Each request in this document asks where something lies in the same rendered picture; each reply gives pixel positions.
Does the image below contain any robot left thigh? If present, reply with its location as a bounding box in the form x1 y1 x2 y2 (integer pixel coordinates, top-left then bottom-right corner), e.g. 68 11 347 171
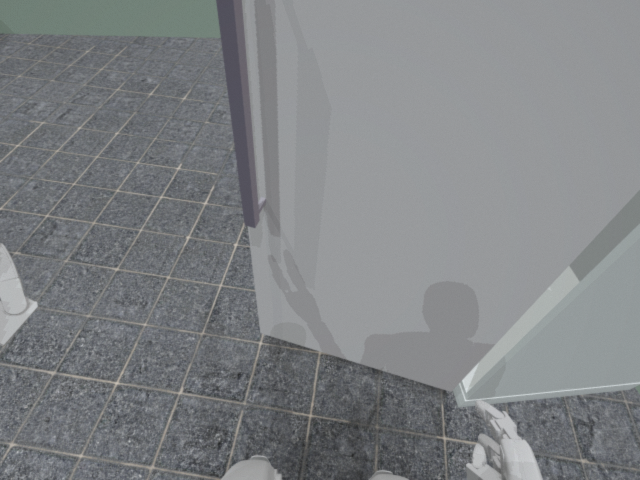
221 460 282 480

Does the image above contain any robot left hand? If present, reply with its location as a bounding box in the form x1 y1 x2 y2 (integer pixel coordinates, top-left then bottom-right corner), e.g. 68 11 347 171
0 243 38 347

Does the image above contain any fridge door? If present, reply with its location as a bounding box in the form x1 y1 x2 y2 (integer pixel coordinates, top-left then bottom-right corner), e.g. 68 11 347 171
242 0 640 392

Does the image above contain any robot right hand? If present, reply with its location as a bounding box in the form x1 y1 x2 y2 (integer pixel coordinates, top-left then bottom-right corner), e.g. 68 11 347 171
466 400 543 480

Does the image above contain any left robot shin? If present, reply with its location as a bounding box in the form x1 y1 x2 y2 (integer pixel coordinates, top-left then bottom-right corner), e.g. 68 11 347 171
250 456 271 465

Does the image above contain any handle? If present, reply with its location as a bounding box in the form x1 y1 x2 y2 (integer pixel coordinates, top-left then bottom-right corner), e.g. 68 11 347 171
216 0 266 228

